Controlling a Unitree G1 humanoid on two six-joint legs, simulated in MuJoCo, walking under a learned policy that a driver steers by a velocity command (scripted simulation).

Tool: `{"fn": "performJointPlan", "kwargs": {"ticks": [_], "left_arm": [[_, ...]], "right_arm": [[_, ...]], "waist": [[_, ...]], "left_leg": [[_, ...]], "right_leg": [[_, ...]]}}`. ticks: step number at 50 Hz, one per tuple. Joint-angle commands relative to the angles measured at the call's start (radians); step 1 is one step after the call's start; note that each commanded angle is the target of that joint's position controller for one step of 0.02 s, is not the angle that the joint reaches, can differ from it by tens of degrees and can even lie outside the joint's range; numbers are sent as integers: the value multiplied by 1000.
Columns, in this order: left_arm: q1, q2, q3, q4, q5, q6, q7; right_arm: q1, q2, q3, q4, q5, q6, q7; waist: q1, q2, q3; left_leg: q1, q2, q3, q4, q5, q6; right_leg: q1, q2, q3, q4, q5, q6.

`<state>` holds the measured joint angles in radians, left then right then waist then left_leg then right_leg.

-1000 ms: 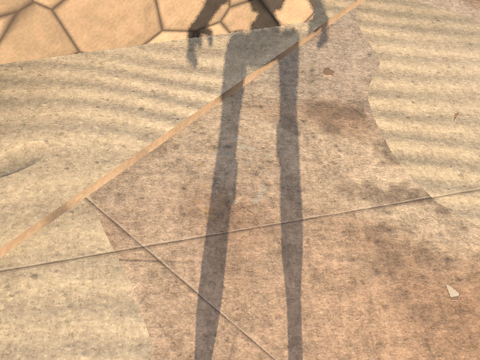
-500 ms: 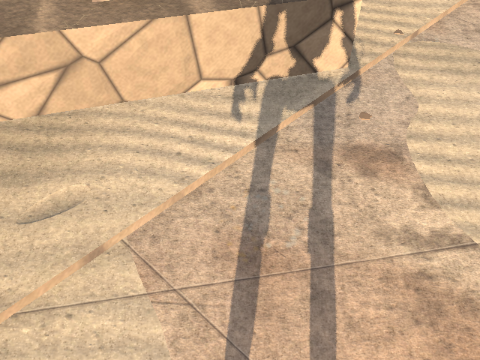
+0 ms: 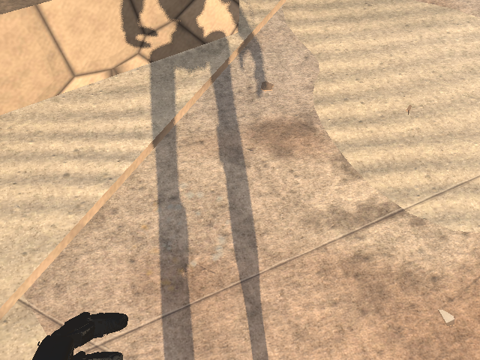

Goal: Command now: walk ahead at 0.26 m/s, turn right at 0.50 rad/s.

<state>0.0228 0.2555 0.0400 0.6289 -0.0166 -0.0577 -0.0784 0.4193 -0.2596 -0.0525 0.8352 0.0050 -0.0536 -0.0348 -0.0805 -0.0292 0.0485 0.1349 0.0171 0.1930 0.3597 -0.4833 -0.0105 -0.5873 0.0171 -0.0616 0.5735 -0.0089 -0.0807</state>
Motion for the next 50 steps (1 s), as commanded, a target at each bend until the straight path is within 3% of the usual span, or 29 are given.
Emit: {"fn": "performJointPlan", "kwargs": {"ticks": [1, 2, 3, 4, 5, 6, 7, 9, 12, 16, 19, 23, 24, 25, 26, 27, 28, 29, 30, 32, 35, 41, 43, 44, 45, 46, 47, 48, 50], "left_arm": [[359, 234, 94, 11, 7, 9, 36], [290, 328, 90, -24, 36, 7, 51], [314, 274, 88, -51, 35, 12, 53], [237, 232, 77, -56, 24, 14, 50], [177, 187, 66, -52, 1, 17, 53], [134, 167, 59, -60, -5, 20, 57], [112, 166, 58, -66, 8, 22, 59], [96, 176, 63, -59, 23, 21, 60], [113, 201, 71, -41, 19, 29, 75], [108, 210, 73, -43, 0, 67, 103], [121, 213, 74, -45, 2, 83, 111], [131, 196, 70, -49, -4, 93, 108], [124, 181, 64, -53, -12, 97, 109], [169, 134, 50, -55, -5, 98, 108], [225, 109, 45, -75, -3, 90, 104], [211, 206, 70, -67, 10, 78, 101], [212, 247, 88, -49, 1, 81, 99], [219, 234, 91, -26, -5, 95, 104], [218, 213, 88, -23, -4, 109, 108], [199, 154, 70, -36, -11, 122, 103], [132, 120, 58, -75, -12, 120, 97], [128, 134, 62, -100, -5, 124, 67], [184, 131, 70, -83, -5, 125, 60], [224, 143, 79, -67, -3, 124, 63], [260, 205, 99, -67, -3, 119, 74], [251, 336, 122, -100, 12, 111, 87], [285, 290, 109, -102, 50, 87, 78], [243, 260, 94, -90, 50, 70, 79], [143, 204, 78, -94, 6, 68, 93]], "right_arm": [[-64, -177, -38, -111, -4, -11, -15], [92, -44, 4, -144, -43, -31, 10], [59, -158, -10, -125, -18, -48, 28], [-62, -188, -21, -164, 16, -46, 28], [-114, -176, -18, -179, 7, -42, 16], [-126, -175, -21, -176, -8, -30, 3], [-109, -182, -25, -178, -14, -13, -2], [-80, -151, -20, -177, -23, 8, -9], [-113, -124, -11, -191, -35, 20, -23], [-216, -121, -8, -225, -22, 34, -21], [-280, -124, -9, -246, -13, 26, -11], [-259, -138, -23, -244, -5, -3, 5], [-224, -148, -30, -233, -5, -9, 8], [-206, -204, -44, -236, -18, -8, 4], [-250, -282, -62, -238, -49, 11, 0], [-214, -219, -56, -240, -52, 15, 2], [-230, -169, -41, -252, -44, 17, -2], [-264, -141, -34, -255, -32, 23, -3], [-284, -130, -31, -257, -19, 28, -6], [-291, -136, -31, -252, -21, 39, -11], [-266, -157, -45, -239, -26, 55, -18], [-281, -210, -70, -221, 1, 57, -2], [-300, -211, -72, -214, 20, 55, 0], [-269, -185, -67, -197, 23, 53, 1], [-223, -139, -56, -185, 1, 51, 7], [-269, -83, -31, -252, -49, 51, 7], [-366, -136, -47, -266, -29, 45, -3], [-369, -161, -56, -260, -7, 48, -7], [-336, -167, -66, -229, -17, 54, -19]], "waist": [[242, 23, -244], [85, -227, -401], [177, -98, -598], [170, -47, -429], [130, 38, -263], [96, 61, -187], [61, 44, -153], [31, 3, -141], [37, -11, -179], [67, -54, -189], [95, -99, -160], [80, -134, -173], [57, -126, -168], [79, -14, -208], [149, 294, -164], [95, 301, -188], [92, 211, -178], [103, 153, -153], [102, 145, -134], [96, 165, -109], [58, 222, -126], [51, 248, -146], [91, 226, -139], [102, 187, -141], [96, 12, -143], [79, -315, -124], [172, -214, -189], [139, -148, -147], [94, -96, -112]], "left_leg": [[-407, 101, -30, 662, 785, -2], [-768, -81, -146, 1067, -224, -59], [-770, -69, -347, 1182, -187, -54], [-821, -24, -337, 1137, -88, -40], [-846, 13, -304, 1049, -6, -40], [-810, 36, -295, 991, 37, -48], [-739, 49, -300, 946, 64, -51], [-665, 44, -279, 869, 85, -68], [-668, 22, -273, 729, 146, -94], [-669, 0, -299, 557, 259, -102], [-647, -21, -316, 420, 256, -93], [-515, -49, -312, 168, 238, -57], [-422, -23, -308, 27, 353, -35], [-280, 146, -422, -1, 460, 29], [-205, 344, -655, -3, 743, 194], [-209, 422, -747, -6, 815, 297], [-225, 379, -647, 17, 806, 281], [-242, 305, -539, 33, 768, 230], [-249, 267, -476, 36, 742, 202], [-279, 216, -372, 14, 733, 189], [-225, 232, -324, 4, 710, 213], [-258, 289, -275, 19, 631, 211], [-295, 278, -239, 81, 570, 168], [-354, 248, -197, 151, 491, 117], [-521, 176, -100, 341, 294, 25], [-829, 23, -65, 623, -176, -73], [-836, -1, -235, 798, -216, -71], [-841, 17, -262, 845, -135, -57], [-839, 34, -273, 799, 17, -57]], "right_leg": [[694, -41, 147, -50, 257, -109], [1013, -359, 650, 11, 661, -320], [1003, -401, 778, -106, 465, -389], [861, -335, 637, -154, 348, -331], [677, -267, 523, -189, 272, -273], [527, -228, 465, -217, 260, -243], [402, -201, 426, -246, 265, -235], [265, -173, 381, -264, 323, -235], [243, -143, 351, -233, 389, -215], [250, -98, 405, -227, 6, -150], [270, -98, 474, -219, -157, -137], [355, -99, 560, -113, 21, -110], [333, -68, 551, -69, 4, -75], [251, -8, 478, 64, -234, -21], [25, 157, 268, 241, -579, 48], [-43, 110, 219, 485, -662, 103], [-47, 76, 220, 598, -597, 127], [-48, 59, 204, 642, -537, 150], [-64, 51, 191, 675, -486, 166], [-45, 39, 135, 635, -422, 184], [-18, 5, 90, 480, -403, 194], [186, -24, 20, 171, -371, 137], [292, -2, -16, -21, -244, 89], [393, 20, -7, -117, -165, 57], [549, -82, 167, -183, 59, 3], [623, -364, 566, -200, 357, -188], [556, -404, 615, -233, 296, -298], [521, -349, 519, -236, 216, -255], [489, -252, 419, -225, 129, -157]]}}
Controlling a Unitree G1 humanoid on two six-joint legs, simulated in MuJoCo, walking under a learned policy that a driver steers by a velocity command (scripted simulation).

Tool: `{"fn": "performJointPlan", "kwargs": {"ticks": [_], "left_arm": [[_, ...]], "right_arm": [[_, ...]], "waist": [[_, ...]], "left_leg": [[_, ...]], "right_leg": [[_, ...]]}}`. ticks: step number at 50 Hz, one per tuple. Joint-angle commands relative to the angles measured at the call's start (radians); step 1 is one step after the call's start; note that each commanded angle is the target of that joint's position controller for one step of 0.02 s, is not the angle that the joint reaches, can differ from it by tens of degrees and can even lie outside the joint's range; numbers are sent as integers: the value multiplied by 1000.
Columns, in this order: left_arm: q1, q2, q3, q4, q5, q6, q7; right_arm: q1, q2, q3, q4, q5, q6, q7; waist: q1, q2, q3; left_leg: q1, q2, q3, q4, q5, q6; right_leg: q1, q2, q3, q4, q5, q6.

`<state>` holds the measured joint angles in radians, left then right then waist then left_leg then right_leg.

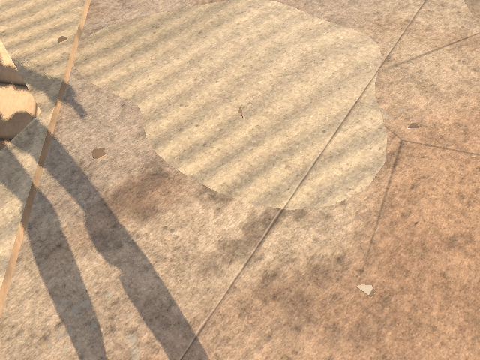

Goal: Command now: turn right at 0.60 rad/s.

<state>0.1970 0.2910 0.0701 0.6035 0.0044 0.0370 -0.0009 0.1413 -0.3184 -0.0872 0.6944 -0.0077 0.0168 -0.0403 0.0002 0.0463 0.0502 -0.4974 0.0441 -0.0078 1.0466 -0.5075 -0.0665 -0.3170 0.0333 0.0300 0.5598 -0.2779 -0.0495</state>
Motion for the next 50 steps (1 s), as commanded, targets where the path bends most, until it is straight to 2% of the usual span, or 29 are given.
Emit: {"fn": "performJointPlan", "kwargs": {"ticks": [1, 3, 6, 11, 15, 17, 18, 19, 20, 21, 22, 23, 24, 25, 27, 29, 33, 35, 36, 38, 39, 40, 41, 42, 43, 44, 45, 47, 50], "left_arm": [[-53, 161, 40, -71, -20, -21, 22], [-49, 154, 36, -69, -10, -14, 32], [-24, 168, 42, -58, -14, -11, 40], [-33, 194, 52, -59, -13, -1, 34], [-56, 195, 54, -61, -23, 7, 24], [-91, 186, 51, -66, -38, 12, 28], [-78, 162, 45, -67, -39, 13, 32], [-19, 102, 28, -61, -22, 11, 29], [-29, 148, 46, -84, -34, 1, 32], [-17, 212, 65, -67, -19, -7, 33], [-18, 222, 71, -52, -23, -8, 28], [-1, 196, 68, -32, -19, -3, 26], [-10, 178, 64, -34, -17, -3, 21], [-23, 146, 53, -35, -19, -9, 13], [-64, 104, 35, -49, -23, -26, 5], [-87, 82, 24, -52, -20, -43, 2], [-113, 52, 2, -51, -17, -70, -16], [-120, 61, 1, -50, -21, -77, -23], [-111, 67, 2, -49, -22, -78, -24], [-15, 83, 15, -17, -20, -78, -22], [60, 114, 30, 2, -18, -75, -12], [158, 178, 43, 5, -6, -70, 1], [175, 292, 60, 2, 9, -58, 8], [200, 220, 48, 17, 0, -62, 3], [150, 174, 29, 19, -3, -70, -1], [93, 136, 16, 19, -4, -76, -6], [43, 112, 7, 17, -9, -78, -9], [-14, 74, -7, 27, 5, -85, -4], [-59, 69, -10, 46, 15, -88, 5]], "right_arm": [[-43, -106, -32, -83, -9, -16, -13], [-19, -83, -27, -75, -2, -20, -4], [-50, -53, -14, -82, 3, -23, 2], [-74, -57, -11, -91, 11, -32, 17], [-49, -65, -17, -91, 19, -47, 32], [7, -63, -22, -73, 17, -56, 37], [32, -92, -32, -66, 9, -56, 34], [54, -148, -40, -75, -7, -49, 27], [56, -193, -51, -66, -33, -47, 32], [26, -142, -39, -86, -25, -54, 30], [1, -100, -26, -90, -12, -56, 22], [-9, -93, -22, -96, 3, -58, 13], [0, -86, -18, -90, 12, -60, 6], [33, -83, -13, -83, 10, -63, 1], [95, -89, -13, -66, 3, -70, 3], [133, -94, -14, -49, 3, -78, 10], [133, -140, -26, -31, 22, -84, 27], [160, -155, -28, -14, 29, -83, 38], [165, -159, -28, -6, 32, -79, 43], [148, -151, -21, 4, 42, -69, 46], [157, -113, -6, 12, 34, -71, 46], [153, -42, 23, -10, 3, -76, 47], [204, 20, 48, -47, -15, -86, 43], [177, -89, 17, -31, 6, -82, 34], [154, -122, 6, -31, 21, -75, 35], [145, -109, 7, -17, 20, -66, 32], [135, -101, 7, -13, 8, -56, 28], [159, -62, 14, 6, 3, -42, 26], [149, -24, 27, 13, 0, -30, 20]], "waist": [[-1, -180, -119], [-10, -176, -149], [9, -171, -147], [26, -199, -127], [20, -210, -135], [-23, -198, -143], [-24, -162, -158], [4, 48, -205], [8, 252, -120], [6, 158, -89], [12, 119, -65], [14, 107, -50], [-1, 105, -34], [-20, 89, -34], [-52, 88, -26], [-68, 91, -18], [-65, 102, -1], [-70, 107, 13], [-60, 104, 11], [7, 84, -31], [46, 54, -86], [79, -82, -203], [43, -351, -254], [87, -248, -247], [65, -218, -182], [42, -175, -149], [23, -151, -118], [-21, -159, -113], [-41, -167, -117]], "left_leg": [[-163, -6, -65, 119, 89, -10], [-117, -32, -54, 100, 144, -21], [-102, -47, -61, -72, 171, -28], [16, -77, -80, -269, 136, -18], [107, -96, -86, -424, 132, 3], [230, -94, -68, -635, 279, 26], [342, -24, -103, -697, 391, 53], [481, 183, -292, -731, 438, 137], [431, 322, -527, -790, 377, 295], [405, 342, -517, -812, 197, 325], [392, 285, -438, -826, 52, 283], [413, 234, -381, -832, -1, 244], [434, 226, -346, -838, 15, 236], [430, 207, -306, -849, 29, 233], [448, 192, -261, -878, 33, 242], [463, 196, -234, -895, 71, 255], [364, 191, -140, -902, 186, 254], [331, 197, -123, -877, 231, 260], [327, 205, -122, -851, 287, 259], [292, 193, -102, -749, 436, 221], [261, 149, -52, -632, 518, 175], [164, 70, 31, -389, 351, 97], [-102, -47, 75, -112, -61, 17], [-142, -21, -20, 56, -141, 1], [-167, 10, -34, 115, -97, 10], [-158, 32, -31, 104, -38, 17], [-136, 47, -34, 58, 22, 16], [-3, 49, -33, -16, 146, 4], [118, 33, -18, -216, 223, -10]], "right_leg": [[184, -242, 301, -207, 446, -179], [178, -218, 282, -201, 475, -181], [208, -204, 309, -191, 413, -178], [150, -200, 415, -182, 298, -186], [162, -183, 504, -149, 363, -173], [134, -140, 503, -104, 347, -129], [65, -98, 472, -56, 224, -81], [-76, 7, 330, 143, -156, -20], [-294, 119, 160, 319, -364, 29], [-339, 25, 164, 483, -293, 56], [-363, 2, 143, 527, -207, 64], [-392, -6, 123, 558, -151, 82], [-435, -19, 110, 599, -103, 97], [-432, -25, 91, 610, -73, 104], [-440, -30, 59, 546, -33, 111], [-426, -42, 51, 446, -9, 112], [-237, -70, -33, 193, 10, 91], [-147, -59, -55, 108, -14, 76], [-102, -50, -60, 58, 0, 64], [91, -15, -76, -101, 125, 33], [232, -19, -52, -143, 156, 12], [423, -187, 138, -154, 332, -25], [549, -425, 472, -196, 486, -208], [474, -432, 512, -226, 467, -269], [419, -389, 403, -221, 491, -247], [363, -333, 314, -225, 505, -211], [305, -303, 257, -242, 544, -186], [198, -247, 156, -269, 645, -168], [138, -203, 69, -263, 705, -165]]}}
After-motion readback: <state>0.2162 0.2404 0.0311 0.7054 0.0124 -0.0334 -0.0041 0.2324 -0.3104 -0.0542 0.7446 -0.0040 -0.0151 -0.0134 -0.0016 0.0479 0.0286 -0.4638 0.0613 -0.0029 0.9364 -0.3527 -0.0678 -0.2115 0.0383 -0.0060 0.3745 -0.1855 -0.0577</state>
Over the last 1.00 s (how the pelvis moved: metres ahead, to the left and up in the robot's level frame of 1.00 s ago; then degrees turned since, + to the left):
0.16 -0.01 0.02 -36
